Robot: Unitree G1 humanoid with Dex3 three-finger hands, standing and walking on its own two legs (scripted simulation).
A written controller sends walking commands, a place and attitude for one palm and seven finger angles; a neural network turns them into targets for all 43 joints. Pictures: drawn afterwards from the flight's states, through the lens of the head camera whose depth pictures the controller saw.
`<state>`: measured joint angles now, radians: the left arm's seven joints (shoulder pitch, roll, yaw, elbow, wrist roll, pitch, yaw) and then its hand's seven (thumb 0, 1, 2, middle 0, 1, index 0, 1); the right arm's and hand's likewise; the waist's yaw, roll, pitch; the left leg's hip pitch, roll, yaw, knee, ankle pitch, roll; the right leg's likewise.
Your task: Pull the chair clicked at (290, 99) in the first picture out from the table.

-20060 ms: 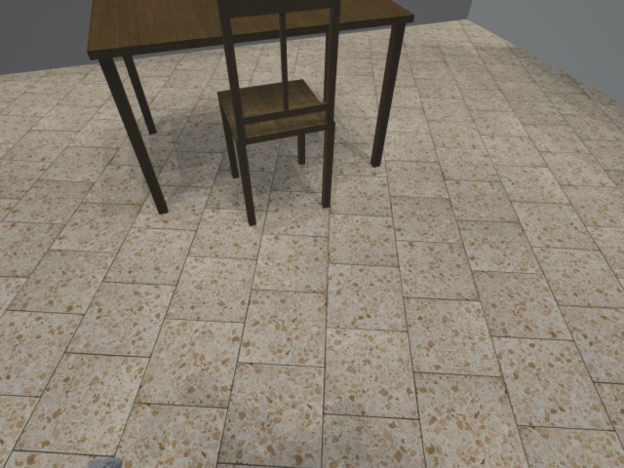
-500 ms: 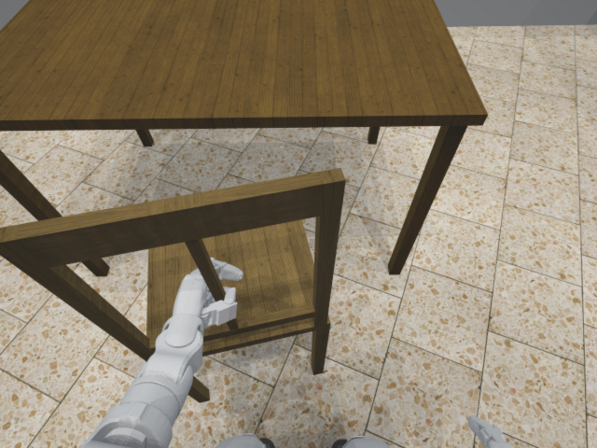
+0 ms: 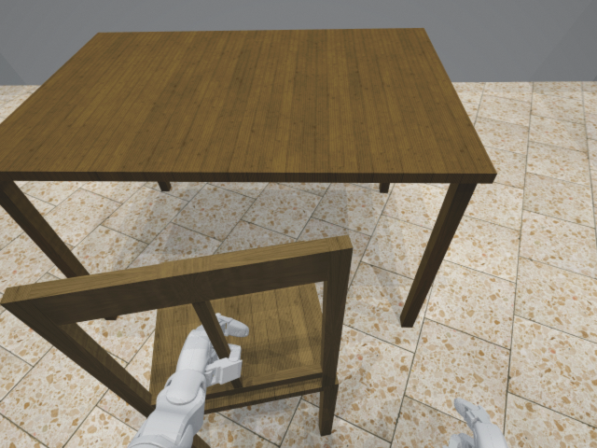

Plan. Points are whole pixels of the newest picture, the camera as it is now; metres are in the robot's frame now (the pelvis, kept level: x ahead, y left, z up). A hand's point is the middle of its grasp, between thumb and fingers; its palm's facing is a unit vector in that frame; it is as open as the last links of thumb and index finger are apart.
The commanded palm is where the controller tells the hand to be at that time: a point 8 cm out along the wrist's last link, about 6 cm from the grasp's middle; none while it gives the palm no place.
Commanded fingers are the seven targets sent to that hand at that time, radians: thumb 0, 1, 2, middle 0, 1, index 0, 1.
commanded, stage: stop walking, hand still on the chair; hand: left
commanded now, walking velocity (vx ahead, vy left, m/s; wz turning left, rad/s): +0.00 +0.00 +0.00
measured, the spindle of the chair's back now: (222, 348) +0.28 +0.14 -0.07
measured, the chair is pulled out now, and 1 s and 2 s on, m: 0.19 0.19 0.19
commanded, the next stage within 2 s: open the thumb and straighten the fingers in 0.14 s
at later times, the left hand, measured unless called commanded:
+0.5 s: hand (232, 356) +0.27 +0.13 -0.07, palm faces -0.03 -0.99 -0.15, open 8.2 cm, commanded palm +0.24 +0.18 -0.05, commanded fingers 0.00 -0.55 0.20 -0.40 -1.16 -0.40 -1.16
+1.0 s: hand (227, 359) +0.27 +0.14 -0.08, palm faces -0.02 -0.99 -0.16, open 17.1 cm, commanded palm +0.25 +0.18 -0.06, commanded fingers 0.00 -0.55 0.20 0.00 0.00 0.00 0.00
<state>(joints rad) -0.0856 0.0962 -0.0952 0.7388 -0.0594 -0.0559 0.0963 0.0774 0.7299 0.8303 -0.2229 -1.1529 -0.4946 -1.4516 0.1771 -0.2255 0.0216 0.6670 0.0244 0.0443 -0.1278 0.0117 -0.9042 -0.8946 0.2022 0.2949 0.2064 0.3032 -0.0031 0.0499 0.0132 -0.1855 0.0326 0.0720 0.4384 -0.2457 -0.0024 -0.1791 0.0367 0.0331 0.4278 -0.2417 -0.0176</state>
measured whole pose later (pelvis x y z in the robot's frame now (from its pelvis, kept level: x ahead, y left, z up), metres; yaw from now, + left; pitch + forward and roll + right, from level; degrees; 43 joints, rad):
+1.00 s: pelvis -0.02 +0.01 -0.05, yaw +4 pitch +9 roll -1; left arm -0.09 0.14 -0.08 0.38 -0.05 0.23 0.07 -0.01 -0.54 0.20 -0.06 -0.17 -0.06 -0.17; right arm 0.23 -0.25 0.03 0.57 0.04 0.00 -0.04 0.01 -0.90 -0.89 0.20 0.29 0.21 0.30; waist -0.05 0.05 -0.10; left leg -0.64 0.00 0.01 0.88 -0.40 0.02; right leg -0.60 0.00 -0.03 0.86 -0.42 0.00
